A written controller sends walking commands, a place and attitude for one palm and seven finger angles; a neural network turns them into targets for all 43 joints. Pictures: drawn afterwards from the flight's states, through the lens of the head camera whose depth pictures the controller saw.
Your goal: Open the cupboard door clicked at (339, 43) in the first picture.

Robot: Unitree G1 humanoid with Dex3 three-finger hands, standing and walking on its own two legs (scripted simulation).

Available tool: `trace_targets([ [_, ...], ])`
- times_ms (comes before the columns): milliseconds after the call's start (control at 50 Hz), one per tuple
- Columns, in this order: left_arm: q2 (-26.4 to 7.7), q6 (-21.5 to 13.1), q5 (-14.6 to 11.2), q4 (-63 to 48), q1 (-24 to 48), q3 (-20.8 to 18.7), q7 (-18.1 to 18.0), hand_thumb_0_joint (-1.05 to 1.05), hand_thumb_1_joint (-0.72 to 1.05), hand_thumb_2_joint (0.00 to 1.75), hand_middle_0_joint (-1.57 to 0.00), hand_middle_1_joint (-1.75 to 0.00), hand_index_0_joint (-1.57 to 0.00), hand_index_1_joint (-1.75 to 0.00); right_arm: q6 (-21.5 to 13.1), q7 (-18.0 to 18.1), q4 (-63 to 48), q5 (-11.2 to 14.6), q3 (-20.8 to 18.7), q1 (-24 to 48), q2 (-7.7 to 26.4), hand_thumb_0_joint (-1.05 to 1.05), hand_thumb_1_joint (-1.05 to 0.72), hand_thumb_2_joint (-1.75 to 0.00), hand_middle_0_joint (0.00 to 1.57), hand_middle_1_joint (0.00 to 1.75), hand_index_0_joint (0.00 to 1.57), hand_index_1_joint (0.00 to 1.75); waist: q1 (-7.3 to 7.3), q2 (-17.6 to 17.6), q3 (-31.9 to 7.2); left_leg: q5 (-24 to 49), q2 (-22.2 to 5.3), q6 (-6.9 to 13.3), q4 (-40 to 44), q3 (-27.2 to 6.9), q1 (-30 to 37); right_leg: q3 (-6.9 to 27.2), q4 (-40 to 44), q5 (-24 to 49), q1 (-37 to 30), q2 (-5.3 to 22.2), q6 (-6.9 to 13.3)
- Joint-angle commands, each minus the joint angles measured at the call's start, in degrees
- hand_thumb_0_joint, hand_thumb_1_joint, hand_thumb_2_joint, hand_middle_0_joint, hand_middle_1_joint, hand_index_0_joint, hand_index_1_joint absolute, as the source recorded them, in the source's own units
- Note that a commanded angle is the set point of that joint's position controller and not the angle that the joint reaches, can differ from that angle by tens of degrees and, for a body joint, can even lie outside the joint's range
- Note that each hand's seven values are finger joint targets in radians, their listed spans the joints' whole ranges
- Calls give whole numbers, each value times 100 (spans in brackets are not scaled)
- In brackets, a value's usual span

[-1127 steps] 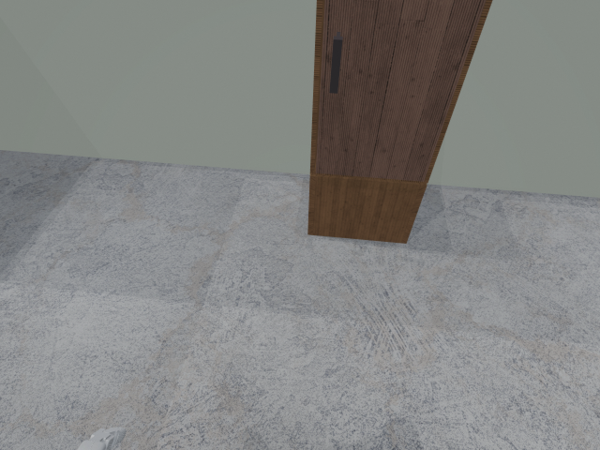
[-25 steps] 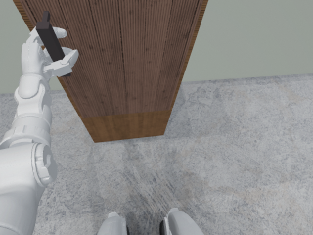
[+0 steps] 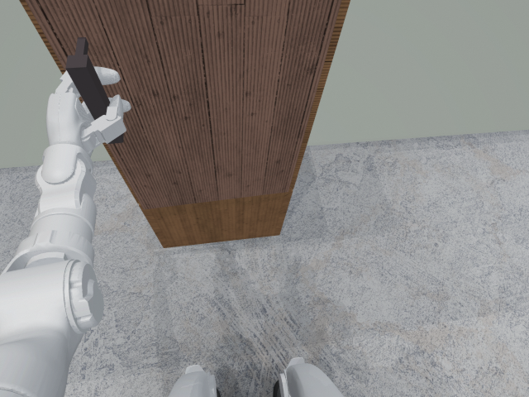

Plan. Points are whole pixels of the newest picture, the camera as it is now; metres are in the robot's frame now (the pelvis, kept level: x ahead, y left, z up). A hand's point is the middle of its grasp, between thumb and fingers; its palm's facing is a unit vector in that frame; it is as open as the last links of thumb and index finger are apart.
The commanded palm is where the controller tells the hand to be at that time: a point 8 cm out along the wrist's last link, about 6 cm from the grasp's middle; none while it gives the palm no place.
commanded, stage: pull the door open along its arc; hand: left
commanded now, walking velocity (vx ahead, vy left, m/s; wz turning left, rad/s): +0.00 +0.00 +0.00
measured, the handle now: (100, 94) +0.56 +0.20 +0.09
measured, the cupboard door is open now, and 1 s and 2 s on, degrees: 2 45 44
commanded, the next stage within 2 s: open thumb and fingers to let go in 0.84 s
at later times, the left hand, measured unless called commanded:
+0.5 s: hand (155, 189) +0.39 +0.11 +0.09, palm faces +0.41 -0.91 +0.05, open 5.8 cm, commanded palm +0.33 +0.14 +0.09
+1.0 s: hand (230, 254) +0.29 +0.02 +0.09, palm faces +0.34 -0.94 -0.03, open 6.2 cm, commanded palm +0.25 +0.07 +0.09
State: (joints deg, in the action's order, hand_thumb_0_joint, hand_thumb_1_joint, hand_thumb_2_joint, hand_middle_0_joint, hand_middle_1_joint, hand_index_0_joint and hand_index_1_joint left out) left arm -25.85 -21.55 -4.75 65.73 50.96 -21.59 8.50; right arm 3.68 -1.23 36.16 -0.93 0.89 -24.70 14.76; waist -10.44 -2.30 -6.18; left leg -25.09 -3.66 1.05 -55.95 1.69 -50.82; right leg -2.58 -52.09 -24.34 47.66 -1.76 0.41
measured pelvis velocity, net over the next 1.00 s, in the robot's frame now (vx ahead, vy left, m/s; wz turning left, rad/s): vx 0.00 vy -0.04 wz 0.08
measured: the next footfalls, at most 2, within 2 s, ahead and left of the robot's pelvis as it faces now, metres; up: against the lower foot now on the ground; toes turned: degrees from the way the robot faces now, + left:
none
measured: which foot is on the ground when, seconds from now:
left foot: down 0.00-1.00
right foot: down 0.00-1.00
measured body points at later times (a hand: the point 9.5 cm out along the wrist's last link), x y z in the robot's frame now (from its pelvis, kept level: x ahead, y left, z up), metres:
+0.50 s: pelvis +0.00 -0.01 +0.01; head +0.05 -0.01 +0.46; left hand +0.36 +0.16 +0.09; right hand +0.15 -0.24 -0.10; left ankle +0.01 +0.10 -0.68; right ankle +0.00 -0.12 -0.68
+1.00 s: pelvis +0.00 -0.04 +0.02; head +0.01 -0.06 +0.47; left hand +0.27 +0.07 +0.09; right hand +0.19 -0.25 -0.08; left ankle +0.01 +0.10 -0.68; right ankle +0.00 -0.12 -0.68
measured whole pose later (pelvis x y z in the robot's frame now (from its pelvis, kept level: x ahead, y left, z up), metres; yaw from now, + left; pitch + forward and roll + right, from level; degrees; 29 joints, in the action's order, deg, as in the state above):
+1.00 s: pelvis +0.00 -0.04 +0.02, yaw +5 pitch +5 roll +0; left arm 5.1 -8.8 3.7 9.4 -2.5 16.5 -33.7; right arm 1.3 -1.0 33.0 -3.3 0.4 -10.5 10.5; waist -1.8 -2.7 -5.4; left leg -22.3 -2.0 -2.0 -47.8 -1.4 -31.0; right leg -5.7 -48.3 -25.5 28.5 -0.6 3.5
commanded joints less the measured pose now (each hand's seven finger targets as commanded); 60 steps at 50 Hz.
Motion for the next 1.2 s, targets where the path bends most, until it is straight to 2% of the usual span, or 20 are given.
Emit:
trace_targets([
  [0, -1039, -543, -235, -1811, 1571, -27, 137, 0, 90, 90, -40, -135, -40, -135, -51, 40, -493, 58, -377, -708, 981, 0, -90, -90, 20, 30, 20, 30, 317, -409, -2960, 2798, 266, 49, 546, -291, 2420, 28, 534, 2689, -1394, -210, 56],
  [140, -204, -405, -493, -2992, -165, 438, 80, 0, 90, 90, -40, -135, -40, -135, -90, -16, -799, 173, -424, -300, 857, 0, -90, -90, 20, 30, 20, 30, 567, -120, -2484, 2808, 308, 84, 816, -110, 2351, 19, 700, 3028, -1934, -175, 67],
  [200, 148, -311, -543, -3332, -597, 663, -22, 0, 90, 90, -40, -135, -40, -135, -131, -28, -841, 213, -438, -92, 803, 0, -90, -90, 20, 30, 20, 30, 570, -30, -2097, 2468, 315, 78, 908, -66, 2306, 13, 799, 2846, -1854, -156, 39],
  [220, 412, -232, -970, -3594, -503, -113, -907, 0, 90, 90, -40, -135, -40, -135, -205, -14, -855, 178, -422, 167, 629, 0, -90, -90, 20, 30, 20, 30, 1011, 107, -1876, 2266, 348, 10, 999, -39, 1964, -82, 874, 2533, -1944, -156, 27],
  [240, 768, -212, -756, -3809, -737, 306, -1386, 0, 90, 90, -40, -135, -40, -135, -311, -48, -859, 128, -407, 209, 636, 0, -90, -90, 20, 30, 20, 30, 865, 202, -1842, 2183, 338, -10, 1018, -76, 2027, -121, 840, 2369, -1899, -169, 16],
  [260, 1130, -177, -677, -3983, -1031, 528, -1673, 0, 90, 90, -40, -135, -40, -135, -370, -100, -869, 120, -416, 278, 593, 0, -90, -90, 20, 30, 20, 30, 848, 30, -1805, 2236, 330, -39, 1023, -74, 2148, -139, 832, 2341, -1791, -152, 25],
  [320, 1562, -112, -227, -4504, -1337, 867, -2531, 0, 90, 90, -40, -135, -40, -135, -437, -196, -834, -35, -423, 395, 542, 0, -90, -90, 20, 30, 20, 30, 872, -65, -2005, 2509, 303, -76, 931, -81, 2296, -166, 644, 2411, -1730, -89, 46],
  [380, 2082, 21, 482, -4808, -1409, 1465, -3362, 0, 90, 90, -40, -135, -40, -135, -445, -270, -861, -164, -433, 574, 477, 0, -90, -90, 20, 30, 20, 30, 815, -21, -1930, 2301, 295, -72, 934, -123, 2294, -183, 590, 2141, -1593, -34, 57],
  [460, 2826, 311, 834, -5032, -1544, 2115, -4075, 0, 90, 90, -40, -135, -40, -135, -434, -250, -916, -244, -456, 885, 428, 0, -90, -90, 20, 30, 20, 30, 704, 473, -1810, 1792, 317, -44, 1006, -162, 2244, -166, 776, 1755, -1664, -8, 53],
  [540, 3325, 457, 958, -5498, -1835, 2763, -4193, 0, 90, 90, -40, -135, -40, -135, -411, -158, -982, -257, -450, 1121, 356, 0, -90, -90, 20, 30, 20, 30, 659, 756, -1829, 1689, 314, -25, 1053, -149, 2387, -121, 913, 1771, -1882, 37, 69],
  [580, 3469, 484, 1067, -5839, -2166, 3031, -4186, 0, 90, 90, -40, -135, -40, -135, -399, -145, -1035, -261, -439, 1240, 287, 0, -90, -90, 20, 30, 20, 30, 749, 504, -1808, 1766, 321, -26, 1074, -128, 2490, -95, 912, 1860, -1971, 70, 104],
  [620, 3650, 527, 1119, -6086, -2565, 3286, -4185, 0, 90, 90, -40, -135, -40, -135, -397, -144, -1103, -256, -409, 1379, 233, 0, -90, -90, 20, 30, 20, 30, 802, 458, -1702, 1767, 325, -30, 1110, -126, 2533, -102, 965, 1871, -2059, 93, 127],
  [640, 3706, 557, 1135, -6104, -2695, 3396, -4178, 0, 90, 90, -40, -135, -40, -135, -403, -129, -1116, -247, -396, 1415, 224, 0, -90, -90, 20, 30, 20, 30, 756, 636, -1559, 1677, 316, -14, 1121, -148, 2501, -94, 1031, 1799, -2044, 98, 115],
  [740, 3996, 661, 1246, -6691, -3569, 3856, -4184, 0, 90, 90, -40, -135, -40, -135, -453, -116, -1248, -224, -320, 1689, 107, 0, -90, -90, 20, 30, 20, 30, 879, 381, -1306, 1553, 341, -19, 1190, -178, 2551, -86, 1127, 1599, -2146, 145, 167],
  [840, 3937, 862, 1014, -7204, -4700, 3833, -4160, 0, 90, 90, -40, -135, -40, -135, -501, -63, -1426, -183, -236, 1935, 39, 0, -90, -90, 20, 30, 20, 30, 1034, 746, -1154, 1348, 419, -29, 1233, -163, 2505, 43, 1421, 1503, -2478, 231, 102],
  [920, 3646, 947, 950, -7000, -3500, 3445, -4400, 0, 90, 90, -40, -135, -40, -135, -493, 72, -1197, -236, -152, 2100, 21, 0, -90, -90, 20, 30, 20, 30, 866, 851, -690, 935, 485, -28, 1112, -201, 2379, 291, 1718, 853, -2066, 364, -3],
  [960, 3570, 949, 943, -6933, -3521, 3291, -4452, 0, 76, 84, -39, -134, -39, -134, -476, 111, -1135, -251, -144, 2197, -19, 0, -90, -90, 20, 30, 20, 30, 958, 748, -699, 875, 509, -42, 1093, -213, 2336, 452, 1819, 632, -2095, 417, 2],
  [1040, 3585, 933, 954, -6785, -3860, 3255, -4379, 0, 48, 72, -37, -130, -37, -130, -476, 128, -1123, -271, -171, 2154, -43, 0, -90, -90, 20, 30, 20, 30, 1027, 919, -1043, 1073, 519, -56, 1094, -227, 2301, 514, 1708, 1261, -2384, 475, -53],
  [1100, 3831, 896, 1014, -6894, -4045, 3536, -4276, 0, 27, 63, -35, -128, -35, -128, -467, 85, -1172, -265, -197, 2024, -30, 0, -90, -90, 20, 30, 20, 30, 984, 774, -1206, 1293, 494, -56, 1109, -197, 2393, 338, 1451, 1902, -2427, 435, -55],
  [1180, 3719, 846, 1020, -6942, -4158, 3538, -4139, 0, -1, 51, -33, -125, -33, -125, -443, 83, -1193, -249, -233, 1938, 25, 0, -90, -90, 20, 30, 20, 30, 933, 909, -1188, 1290, 485, -52, 1078, -208, 2323, 370, 1438, 2086, -2466, 465, -90],
])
